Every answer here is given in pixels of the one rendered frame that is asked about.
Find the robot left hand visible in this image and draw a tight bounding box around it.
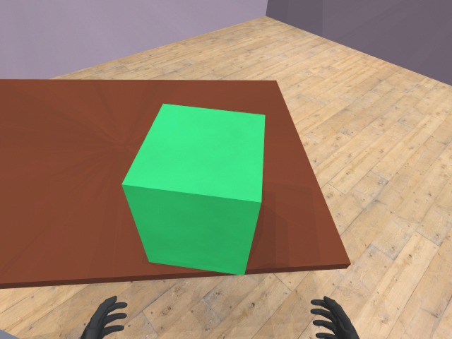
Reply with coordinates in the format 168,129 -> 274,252
80,296 -> 128,339

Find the carton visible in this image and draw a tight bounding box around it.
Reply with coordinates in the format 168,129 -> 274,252
122,104 -> 265,275

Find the robot right hand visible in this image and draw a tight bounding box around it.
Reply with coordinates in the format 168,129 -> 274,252
311,296 -> 359,339

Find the table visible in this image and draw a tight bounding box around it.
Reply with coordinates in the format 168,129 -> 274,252
0,79 -> 351,339

